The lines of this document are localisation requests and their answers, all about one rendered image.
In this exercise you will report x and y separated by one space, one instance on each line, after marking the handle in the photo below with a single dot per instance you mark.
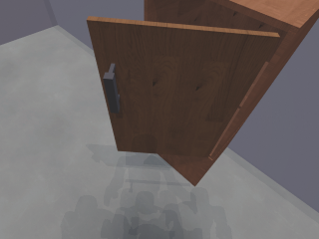
112 90

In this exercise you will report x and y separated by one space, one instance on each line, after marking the cupboard door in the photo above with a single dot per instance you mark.
179 85

